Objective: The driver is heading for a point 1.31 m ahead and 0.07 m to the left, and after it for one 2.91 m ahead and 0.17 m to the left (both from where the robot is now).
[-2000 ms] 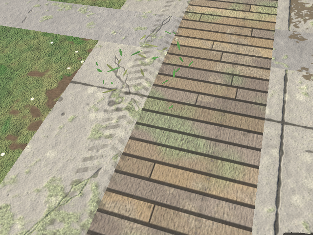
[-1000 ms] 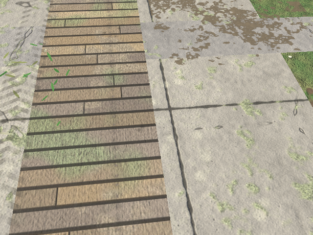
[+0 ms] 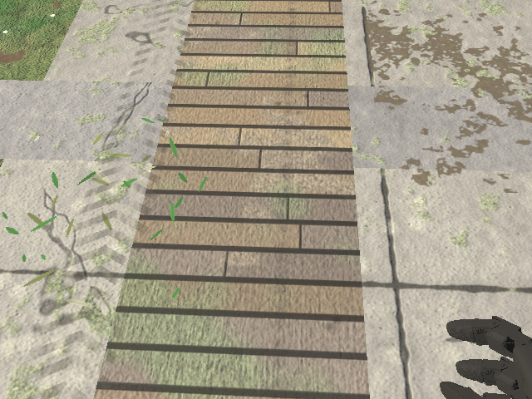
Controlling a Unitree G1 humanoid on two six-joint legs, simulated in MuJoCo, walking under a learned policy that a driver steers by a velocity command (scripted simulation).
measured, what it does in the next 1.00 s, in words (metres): walks ahead: right foot, then left foot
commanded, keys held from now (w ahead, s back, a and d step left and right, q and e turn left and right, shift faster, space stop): w+e+shift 0.18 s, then w+shift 0.02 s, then w+q+shift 0.80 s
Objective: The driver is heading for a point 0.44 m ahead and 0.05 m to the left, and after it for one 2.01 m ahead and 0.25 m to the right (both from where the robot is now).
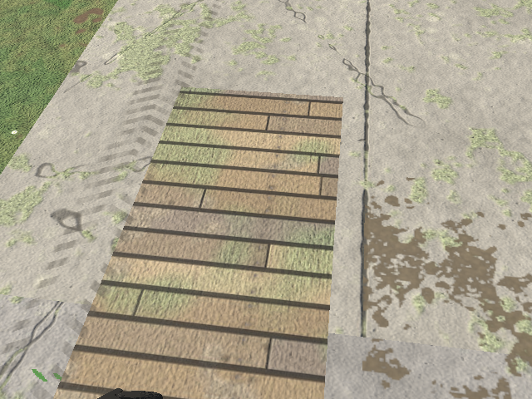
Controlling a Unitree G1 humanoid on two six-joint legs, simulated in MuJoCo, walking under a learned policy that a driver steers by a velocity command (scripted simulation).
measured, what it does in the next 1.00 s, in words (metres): walks ahead: right foot, then left foot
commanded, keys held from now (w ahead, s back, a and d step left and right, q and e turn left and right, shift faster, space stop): w+q+shift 0.24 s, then e+shift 0.76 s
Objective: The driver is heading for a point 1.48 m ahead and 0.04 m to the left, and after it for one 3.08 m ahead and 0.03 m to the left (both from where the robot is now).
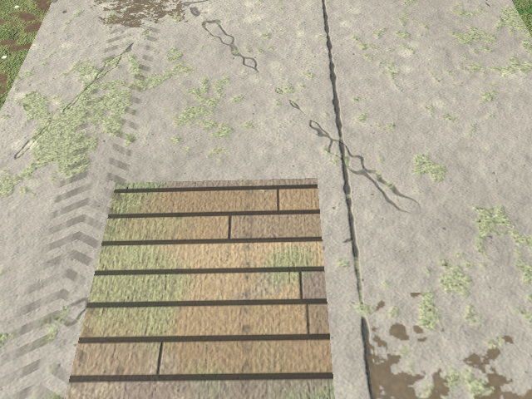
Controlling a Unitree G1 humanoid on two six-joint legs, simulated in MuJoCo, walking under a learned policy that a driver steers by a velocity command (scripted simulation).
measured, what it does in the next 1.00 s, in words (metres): steps on the spot: right foot, then left foot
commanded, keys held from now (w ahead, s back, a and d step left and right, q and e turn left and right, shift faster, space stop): e+shift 0.22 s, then q+shift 0.46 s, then w+q+shift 0.32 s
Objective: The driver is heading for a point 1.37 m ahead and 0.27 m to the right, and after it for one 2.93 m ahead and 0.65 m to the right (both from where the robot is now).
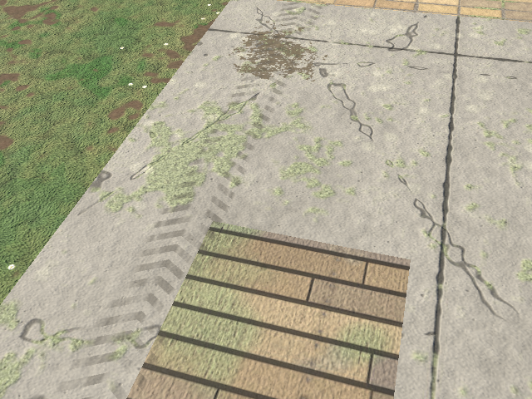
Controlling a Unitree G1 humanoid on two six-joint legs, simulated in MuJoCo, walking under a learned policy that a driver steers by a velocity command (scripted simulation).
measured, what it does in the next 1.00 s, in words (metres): walks ahead, turning right: left foot, then right foot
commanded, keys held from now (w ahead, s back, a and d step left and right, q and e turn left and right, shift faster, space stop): w+q+shift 0.04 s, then w+e+shift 0.96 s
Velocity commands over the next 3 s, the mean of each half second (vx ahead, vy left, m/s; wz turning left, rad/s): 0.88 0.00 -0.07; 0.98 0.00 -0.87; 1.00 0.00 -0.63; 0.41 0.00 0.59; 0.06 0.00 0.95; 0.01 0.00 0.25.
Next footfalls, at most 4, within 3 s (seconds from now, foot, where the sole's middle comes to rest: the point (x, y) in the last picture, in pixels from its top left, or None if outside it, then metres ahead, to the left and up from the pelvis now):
0.26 left None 0.28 0.21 -0.78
0.72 right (278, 346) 0.70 0.07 -0.78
1.12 left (289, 220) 1.16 0.05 -0.78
1.56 right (419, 197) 1.27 -0.40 -0.78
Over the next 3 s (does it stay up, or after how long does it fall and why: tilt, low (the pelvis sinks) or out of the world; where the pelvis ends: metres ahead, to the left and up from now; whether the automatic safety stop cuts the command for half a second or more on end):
stays up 1.47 -0.47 -0.01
